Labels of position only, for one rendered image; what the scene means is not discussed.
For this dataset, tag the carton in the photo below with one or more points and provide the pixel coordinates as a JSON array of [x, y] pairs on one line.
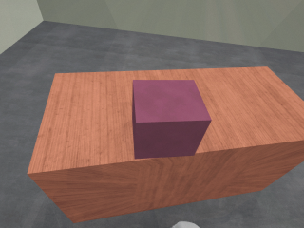
[[169, 118]]

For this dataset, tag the pedestal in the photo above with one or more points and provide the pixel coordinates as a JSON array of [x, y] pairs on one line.
[[84, 159]]

